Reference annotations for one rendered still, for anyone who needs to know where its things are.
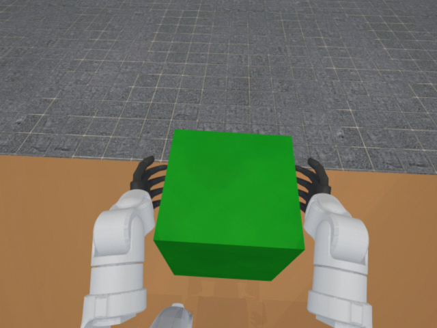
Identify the right robot forearm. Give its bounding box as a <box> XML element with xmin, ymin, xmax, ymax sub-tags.
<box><xmin>303</xmin><ymin>193</ymin><xmax>373</xmax><ymax>328</ymax></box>

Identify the left robot forearm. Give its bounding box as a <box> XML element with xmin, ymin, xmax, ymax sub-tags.
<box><xmin>81</xmin><ymin>189</ymin><xmax>155</xmax><ymax>328</ymax></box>

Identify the carton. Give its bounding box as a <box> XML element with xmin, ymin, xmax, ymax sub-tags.
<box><xmin>153</xmin><ymin>129</ymin><xmax>305</xmax><ymax>281</ymax></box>

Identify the robot left thigh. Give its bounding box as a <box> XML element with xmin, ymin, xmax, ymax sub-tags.
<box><xmin>150</xmin><ymin>306</ymin><xmax>193</xmax><ymax>328</ymax></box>

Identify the left robot hand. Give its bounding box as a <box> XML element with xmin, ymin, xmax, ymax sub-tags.
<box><xmin>130</xmin><ymin>156</ymin><xmax>167</xmax><ymax>209</ymax></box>

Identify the right robot hand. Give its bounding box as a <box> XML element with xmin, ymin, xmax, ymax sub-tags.
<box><xmin>295</xmin><ymin>158</ymin><xmax>331</xmax><ymax>213</ymax></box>

